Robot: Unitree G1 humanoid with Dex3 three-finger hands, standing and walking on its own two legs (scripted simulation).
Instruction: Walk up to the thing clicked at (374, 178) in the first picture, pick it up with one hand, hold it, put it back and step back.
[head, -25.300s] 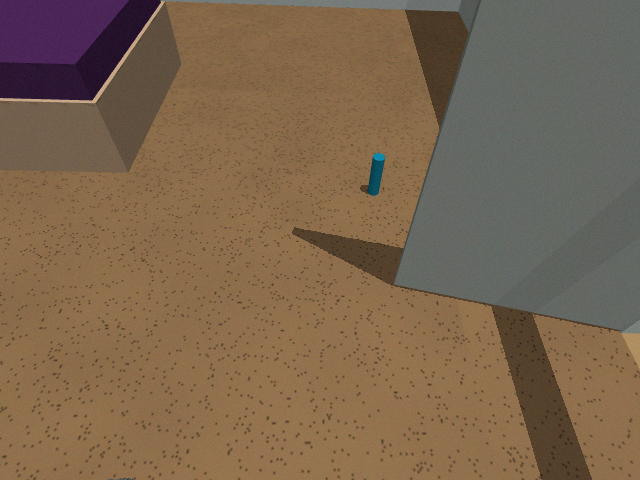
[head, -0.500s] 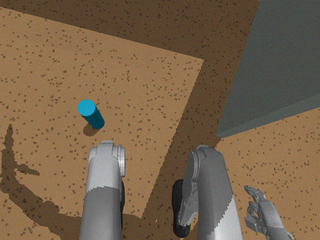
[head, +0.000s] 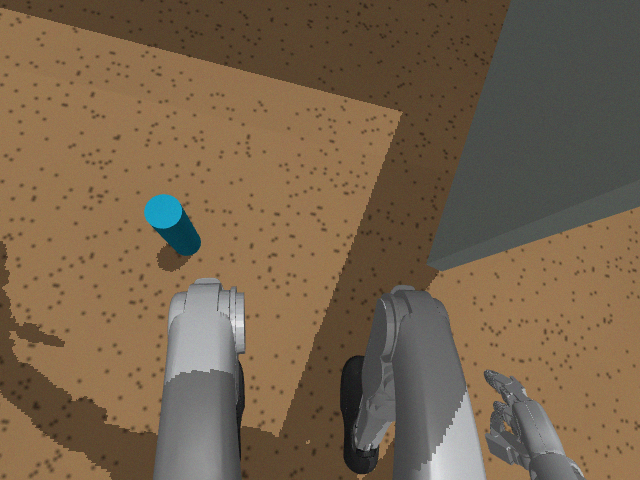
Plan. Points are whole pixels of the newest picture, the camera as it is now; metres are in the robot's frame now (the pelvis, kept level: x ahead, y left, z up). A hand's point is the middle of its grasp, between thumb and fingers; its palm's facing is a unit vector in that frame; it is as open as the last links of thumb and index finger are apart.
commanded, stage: approach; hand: left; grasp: from the side
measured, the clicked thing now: (177, 229) +0.43 +0.24 -0.28
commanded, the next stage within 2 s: close in in 0.62 s
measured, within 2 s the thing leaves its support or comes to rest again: neither
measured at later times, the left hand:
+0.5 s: hand (41, 230) +0.37 +0.37 -0.14, palm faces +0.19 -0.98 +0.05, open 17.4 cm
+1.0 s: hand (147, 237) +0.40 +0.28 -0.25, palm faces +0.17 -0.98 +0.07, open 17.6 cm
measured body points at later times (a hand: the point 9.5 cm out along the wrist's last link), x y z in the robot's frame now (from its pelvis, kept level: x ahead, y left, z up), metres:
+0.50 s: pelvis -0.01 +0.00 -0.06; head +0.22 +0.11 +0.31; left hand +0.36 +0.42 -0.14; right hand +0.18 -0.27 -0.13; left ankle +0.08 +0.13 -0.35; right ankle +0.10 -0.12 -0.35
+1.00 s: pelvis -0.02 +0.01 -0.10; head +0.22 +0.16 +0.25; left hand +0.39 +0.33 -0.26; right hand +0.16 -0.25 -0.14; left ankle +0.08 +0.13 -0.35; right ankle +0.10 -0.12 -0.35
